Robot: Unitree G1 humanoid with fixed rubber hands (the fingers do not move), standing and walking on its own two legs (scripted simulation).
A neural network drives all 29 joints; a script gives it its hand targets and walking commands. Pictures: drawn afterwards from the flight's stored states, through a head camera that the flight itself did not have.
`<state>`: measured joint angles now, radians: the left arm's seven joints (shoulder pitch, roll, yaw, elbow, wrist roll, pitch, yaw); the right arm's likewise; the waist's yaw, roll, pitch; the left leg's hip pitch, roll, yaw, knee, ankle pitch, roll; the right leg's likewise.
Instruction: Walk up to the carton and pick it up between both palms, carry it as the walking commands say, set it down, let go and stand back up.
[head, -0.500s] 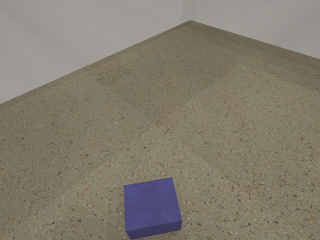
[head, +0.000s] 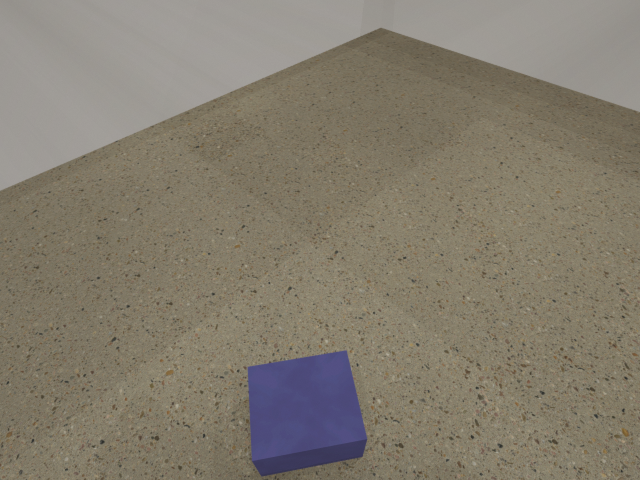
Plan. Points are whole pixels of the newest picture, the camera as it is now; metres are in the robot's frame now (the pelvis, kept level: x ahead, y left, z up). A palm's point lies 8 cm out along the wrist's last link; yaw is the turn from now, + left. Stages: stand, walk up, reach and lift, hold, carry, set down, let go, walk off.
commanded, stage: walk up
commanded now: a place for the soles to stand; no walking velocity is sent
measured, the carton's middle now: (305, 411) +0.43 +0.07 -0.67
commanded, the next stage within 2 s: reach and lift in 0.90 s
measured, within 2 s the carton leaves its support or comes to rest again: neither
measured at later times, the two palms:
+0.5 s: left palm out of the picture +0.09 +0.25 -0.13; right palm out of the picture +0.01 -0.23 -0.13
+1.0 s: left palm out of the picture +0.12 +0.25 -0.13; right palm out of the picture +0.07 -0.23 -0.13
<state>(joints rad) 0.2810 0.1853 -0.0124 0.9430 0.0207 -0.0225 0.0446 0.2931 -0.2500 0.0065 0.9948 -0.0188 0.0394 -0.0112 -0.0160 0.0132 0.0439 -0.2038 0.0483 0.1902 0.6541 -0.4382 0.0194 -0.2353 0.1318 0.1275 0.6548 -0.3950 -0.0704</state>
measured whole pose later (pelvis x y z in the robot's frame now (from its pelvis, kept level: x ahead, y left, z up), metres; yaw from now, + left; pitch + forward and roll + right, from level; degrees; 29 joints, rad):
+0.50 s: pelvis +0.02 +0.02 +0.00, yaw -1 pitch -1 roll +1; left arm 0.20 0.21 -0.02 0.98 0.02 0.00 0.04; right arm 0.33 -0.21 0.02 0.99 -0.02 0.00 -0.03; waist -0.02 -0.03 0.05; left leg -0.12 -0.02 0.19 0.56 -0.42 0.06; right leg -0.22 0.06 0.07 0.68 -0.40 -0.04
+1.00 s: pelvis -0.02 +0.02 -0.01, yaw +3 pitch +5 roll -1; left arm 0.09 0.21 -0.01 0.75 -0.02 0.23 0.02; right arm 0.23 -0.25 0.00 0.70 0.07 0.23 -0.04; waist -0.05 0.01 0.01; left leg -0.39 0.00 0.12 0.75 -0.42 0.07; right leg -0.41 0.05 -0.02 0.74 -0.41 -0.04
